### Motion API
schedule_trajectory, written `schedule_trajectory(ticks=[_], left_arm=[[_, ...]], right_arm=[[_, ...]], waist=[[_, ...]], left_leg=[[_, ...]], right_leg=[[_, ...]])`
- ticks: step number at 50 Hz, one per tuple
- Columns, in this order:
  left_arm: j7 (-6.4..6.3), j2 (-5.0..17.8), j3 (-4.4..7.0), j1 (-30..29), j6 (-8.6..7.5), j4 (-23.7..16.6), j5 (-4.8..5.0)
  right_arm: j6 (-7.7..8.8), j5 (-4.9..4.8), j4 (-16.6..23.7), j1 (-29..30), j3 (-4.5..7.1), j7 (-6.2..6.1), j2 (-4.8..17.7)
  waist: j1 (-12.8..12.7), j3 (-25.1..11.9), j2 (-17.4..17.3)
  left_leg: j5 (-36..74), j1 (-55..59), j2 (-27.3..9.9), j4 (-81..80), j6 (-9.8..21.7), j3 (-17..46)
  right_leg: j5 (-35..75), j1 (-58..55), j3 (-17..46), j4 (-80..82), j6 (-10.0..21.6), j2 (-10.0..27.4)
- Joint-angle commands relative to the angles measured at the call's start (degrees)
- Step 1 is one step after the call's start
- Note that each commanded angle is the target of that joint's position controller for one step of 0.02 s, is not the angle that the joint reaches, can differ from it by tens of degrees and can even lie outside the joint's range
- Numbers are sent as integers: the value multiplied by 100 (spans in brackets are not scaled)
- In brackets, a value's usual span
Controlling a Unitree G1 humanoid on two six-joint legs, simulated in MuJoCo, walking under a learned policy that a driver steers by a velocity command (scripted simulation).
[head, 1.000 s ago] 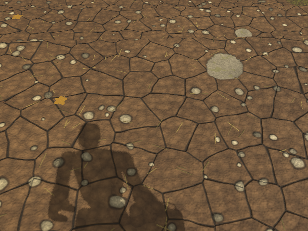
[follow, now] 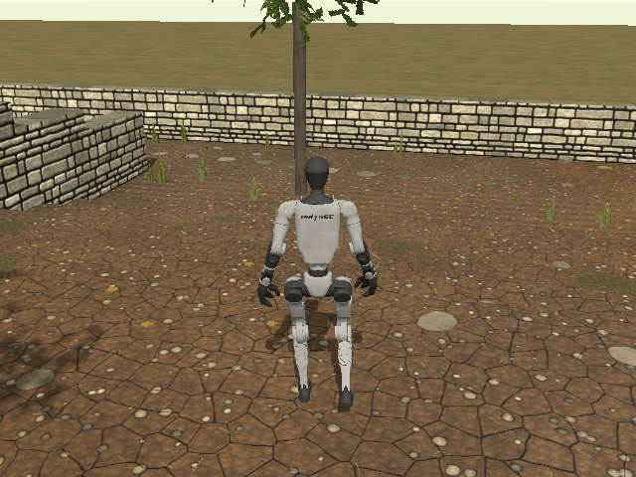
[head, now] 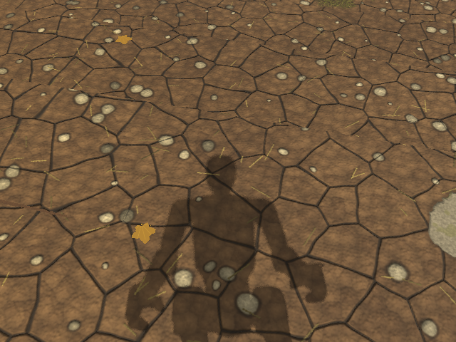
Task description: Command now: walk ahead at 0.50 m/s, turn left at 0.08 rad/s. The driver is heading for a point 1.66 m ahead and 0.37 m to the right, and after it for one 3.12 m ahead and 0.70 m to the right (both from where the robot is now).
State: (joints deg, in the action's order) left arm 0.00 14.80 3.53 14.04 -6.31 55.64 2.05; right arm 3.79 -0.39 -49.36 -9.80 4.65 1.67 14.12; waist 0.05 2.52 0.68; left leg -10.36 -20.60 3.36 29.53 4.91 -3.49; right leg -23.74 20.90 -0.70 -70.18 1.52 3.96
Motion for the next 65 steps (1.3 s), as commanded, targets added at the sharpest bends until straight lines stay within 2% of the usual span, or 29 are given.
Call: schedule_trajectory(ticks=[1, 5, 10, 15, 18, 20, 21, 22, 23, 24, 25, 26, 28, 33, 36, 40, 43, 44, 45, 46, 47, 48, 49, 51, 52, 55, 57, 59, 65], left_arm=[[-14, 553, 170, 17, 2, -294, -19], [-55, 367, 144, -225, 245, -362, -77], [55, 266, 93, -976, 191, -608, -87], [222, 195, 4, -1624, 181, -967, -83], [354, 396, 81, -1475, 186, -1142, -80], [365, 769, 279, -450, 230, -988, -75], [295, 1133, 460, 479, 253, -803, -78], [185, 1714, 610, 1029, 285, -742, -84], [203, 1631, 521, 1021, 249, -823, -76], [183, 1235, 413, 936, 237, -845, -130], [166, 963, 348, 584, 207, -921, -111], [172, 792, 288, 144, 191, -1030, -104], [134, 597, 204, -258, 188, -1217, -173], [-34, 1012, 314, 3, 192, -1284, -115], [-71, 948, 299, 275, 244, -1237, -89], [-65, 836, 255, 680, 271, -1056, -88], [-80, 904, 270, 680, 323, -1042, -131], [-82, 868, 250, 608, 333, -1073, -138], [-65, 691, 173, 533, 325, -1150, -162], [389, -221, -197, 1921, 1, -815, -1103], [561, 177, -41, 1621, -163, -833, -898], [558, 507, 56, 649, -204, -966, -664], [426, 521, 42, 431, -190, -955, -612], [270, 363, -46, 389, -99, -927, -881], [259, 251, -82, 334, -26, -943, -908], [282, 142, -151, 27, 82, -1029, -743], [312, 1, -232, -170, 99, -1058, -726], [340, -81, -283, -464, 149, -1146, -694], [252, 212, -243, -1510, 202, -1595, -640]], right_arm=[[139, 103, 208, -210, 71, -35, 405], [251, 116, 13, -437, 134, -131, 693], [266, 114, -77, -535, 103, -230, 724], [150, 44, -317, -953, 125, -271, 793], [2, 2, -243, -755, 178, -344, 996], [-100, -1, -156, -571, 201, -411, 1140], [-99, -7, -78, -494, 176, -436, 1138], [20, 159, 130, -980, -12, -353, 526], [273, 75, 253, -949, -139, -227, 335], [466, -161, 384, -332, -27, -131, 757], [552, -224, 467, -32, -38, -114, 803], [559, -106, 434, 45, -10, -158, 783], [407, 52, 433, -70, 79, -218, 844], [225, 133, 719, 468, 5, -280, 542], [267, 76, 845, 983, -72, -205, 404], [361, 19, 994, 1323, -64, -74, 575], [440, 21, 980, 1032, -4, -29, 771], [463, 52, 843, 552, 63, -45, 892], [493, 130, 705, -219, 148, -65, 1121], [380, 389, 465, -1348, -30, -75, 1240], [271, 482, 270, -2173, -97, -49, 889], [278, 475, 206, -2021, -81, -71, 848], [271, 367, 286, -1426, -120, -96, 741], [290, 306, 354, -812, -385, -164, 51], [293, 313, 470, -551, -418, -212, -10], [399, 390, 449, -644, -249, -183, 419], [414, 475, 325, -982, -189, -51, 503], [408, 440, 167, -1246, -177, 98, 466], [364, 372, -193, -1773, -111, 343, 595]], waist=[[-13, -638, -271], [-56, -198, -246], [205, 33, -341], [439, 261, -309], [163, -10, -568], [-447, -636, -712], [-927, -1117, -449], [-666, -1833, 877], [-526, -2528, 1153], [-754, -2052, 715], [-639, -1366, 354], [-346, -873, -110], [26, -570, -38], [-34, -309, 195], [-325, -325, 405], [-510, -270, 471], [-272, -275, 633], [-10, -476, 618], [354, -1106, 434], [299, -2457, -1885], [838, -2066, -1677], [930, -648, -684], [646, -181, -577], [205, -335, -609], [53, -434, -508], [118, -372, -391], [231, -284, -210], [309, -157, -271], [422, 0, -414]], left_leg=[[1403, 1462, -1688, -1681, 1056, 1792], [1721, 1132, -1633, -2144, 949, 989], [1538, 1252, -1342, -2346, 521, 6], [2123, 2426, -1711, -2032, 402, -311], [4385, 2917, -1873, -1171, 224, -525], [5730, 2758, -1769, 343, 29, -692], [4913, 1867, -1529, 1766, -185, -768], [1094, -420, -747, 3955, -549, -679], [-2311, -1907, 161, 5208, -623, 513], [-1976, -2559, -265, 5366, -433, 1048], [-1470, -2652, -553, 4961, -313, 949], [-1145, -2332, -784, 4378, -328, 877], [-867, -1536, -996, 3729, -458, 850], [379, -1288, -827, 1819, -853, 590], [1544, -882, -562, 545, -855, 492], [1575, -915, -529, -32, -661, 600], [863, -634, -448, -278, -365, 497], [850, 5, -343, -446, -202, 379], [1060, 1225, -772, -229, 107, 766], [867, 4270, -1780, -173, 1647, 2573], [-1197, 5081, -2274, -1107, 1932, 4599], [-2331, 4071, -2195, -1412, 1258, 4164], [-2248, 2939, -2012, -1608, 1015, 3533], [-1113, 1757, -1852, -1965, 955, 2699], [-740, 1411, -1797, -2126, 944, 2466], [114, 1141, -1533, -2300, 1071, 1607], [726, 1085, -1482, -2262, 1156, 1254], [1059, 808, -1381, -2187, 1139, 953], [1620, 1563, -1600, -1617, 1056, 1431]], right_leg=[[554, 1282, 448, 177, 66, 559], [1374, 1754, 472, 1019, -109, 618], [3111, 1692, 263, 2791, -53, 287], [2862, 2063, -3, 3567, 144, 87], [1923, 1619, -403, 3603, 409, -260], [1562, 217, -642, 3650, 676, -683], [1865, -1333, -204, 3965, 932, -613], [1702, -3537, 2299, 4002, 1782, 812], [1005, -4579, 4955, 5094, 2511, 1617], [831, -4367, 4258, 5278, 2111, 1401], [1068, -3548, 3393, 5299, 1855, 1172], [1608, -2535, 2777, 5381, 1685, 931], [2318, -1337, 2204, 5647, 1607, 633], [2826, -462, 1459, 5798, 1414, 218], [2341, -463, 1250, 5692, 1149, 36], [2041, -1195, 1663, 5306, 1075, 409], [2653, -1693, 1956, 4817, 941, 643], [3399, -1706, 1849, 4348, 837, 457], [3549, -1345, 1577, 3269, 668, 152], [1304, 364, 1251, 1662, 92, -1100], [-1205, 2659, 1031, 37, -63, -1457], [-602, 3469, 1172, -499, 147, -1030], [66, 3291, 1031, -507, 215, -609], [765, 2289, 1001, 169, 330, -82], [715, 1929, 884, 423, 258, 32], [1240, 1942, 494, 1290, -53, 129], [2027, 1965, 271, 2093, -135, 199], [2561, 1585, 66, 2798, -101, 143], [2402, 1310, 96, 3880, 114, -110]])
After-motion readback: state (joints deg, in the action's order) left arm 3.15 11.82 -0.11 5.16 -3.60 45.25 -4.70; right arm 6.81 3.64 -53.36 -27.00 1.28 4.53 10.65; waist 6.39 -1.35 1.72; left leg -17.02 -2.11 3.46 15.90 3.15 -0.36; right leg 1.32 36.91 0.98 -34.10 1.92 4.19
